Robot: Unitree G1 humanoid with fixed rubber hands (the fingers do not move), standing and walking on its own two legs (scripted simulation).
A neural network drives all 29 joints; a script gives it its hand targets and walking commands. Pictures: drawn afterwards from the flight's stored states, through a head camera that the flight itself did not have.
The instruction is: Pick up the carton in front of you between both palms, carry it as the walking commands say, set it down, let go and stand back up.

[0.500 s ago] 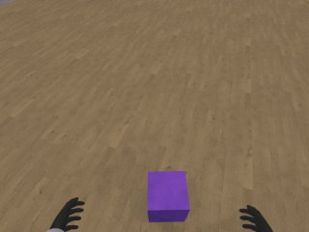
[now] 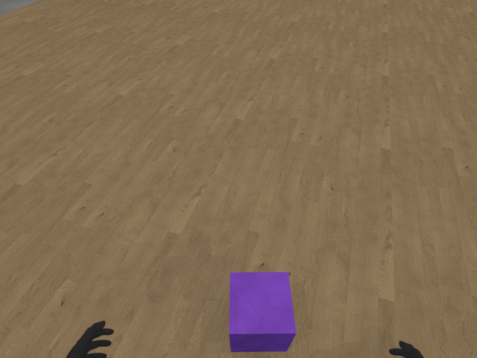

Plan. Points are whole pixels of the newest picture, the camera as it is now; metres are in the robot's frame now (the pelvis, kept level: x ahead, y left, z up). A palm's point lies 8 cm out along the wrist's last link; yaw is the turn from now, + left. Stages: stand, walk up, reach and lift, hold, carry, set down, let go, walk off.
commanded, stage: stand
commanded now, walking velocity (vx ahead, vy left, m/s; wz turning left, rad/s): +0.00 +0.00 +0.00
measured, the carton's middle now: (258, 312) +0.40 -0.05 -0.64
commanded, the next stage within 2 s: none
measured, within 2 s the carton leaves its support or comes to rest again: neither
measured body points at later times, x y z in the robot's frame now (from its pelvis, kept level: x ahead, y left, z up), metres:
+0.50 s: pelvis -0.02 +0.00 +0.01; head -0.03 -0.01 +0.46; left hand +0.09 +0.31 -0.10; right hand +0.09 -0.30 -0.10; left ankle -0.08 +0.12 -0.73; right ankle -0.01 -0.12 -0.73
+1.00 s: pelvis -0.03 +0.00 +0.01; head -0.03 -0.01 +0.46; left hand +0.07 +0.31 -0.10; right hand +0.06 -0.32 -0.11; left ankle -0.08 +0.12 -0.73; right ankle -0.01 -0.12 -0.73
